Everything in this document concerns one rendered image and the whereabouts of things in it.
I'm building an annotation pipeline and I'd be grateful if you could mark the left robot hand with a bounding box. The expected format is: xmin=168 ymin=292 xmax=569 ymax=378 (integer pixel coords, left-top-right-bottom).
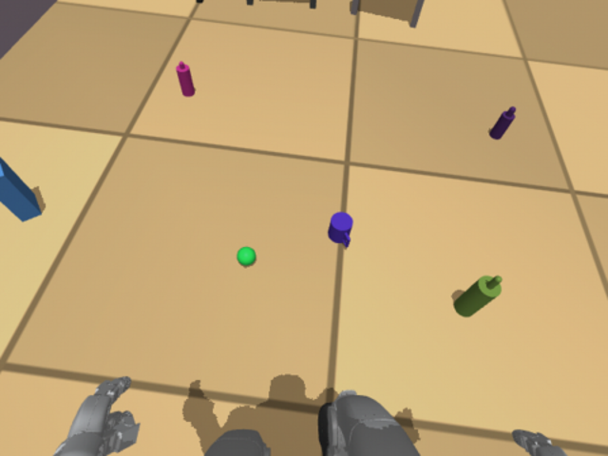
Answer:
xmin=67 ymin=376 xmax=140 ymax=456

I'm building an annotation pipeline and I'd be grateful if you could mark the left robot arm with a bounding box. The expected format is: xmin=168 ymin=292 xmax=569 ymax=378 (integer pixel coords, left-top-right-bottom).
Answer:
xmin=53 ymin=432 xmax=105 ymax=456

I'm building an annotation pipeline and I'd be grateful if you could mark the right robot hand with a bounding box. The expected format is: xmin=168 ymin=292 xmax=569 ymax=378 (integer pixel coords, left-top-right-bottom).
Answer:
xmin=512 ymin=429 xmax=567 ymax=456

